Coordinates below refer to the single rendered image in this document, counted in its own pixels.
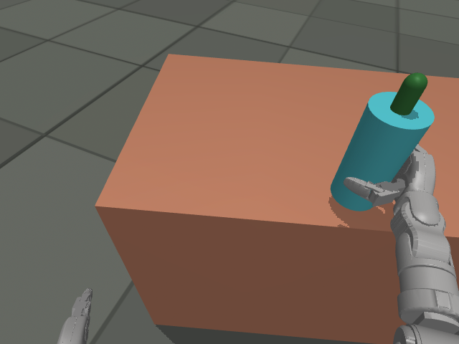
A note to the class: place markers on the right robot hand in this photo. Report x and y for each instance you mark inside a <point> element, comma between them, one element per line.
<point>416,174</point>

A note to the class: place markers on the bottle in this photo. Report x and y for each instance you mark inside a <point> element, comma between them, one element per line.
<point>390,128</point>

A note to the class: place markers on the right robot arm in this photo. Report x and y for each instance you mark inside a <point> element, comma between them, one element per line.
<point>429,297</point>

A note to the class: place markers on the left robot hand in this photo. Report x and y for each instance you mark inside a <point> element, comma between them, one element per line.
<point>75,328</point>

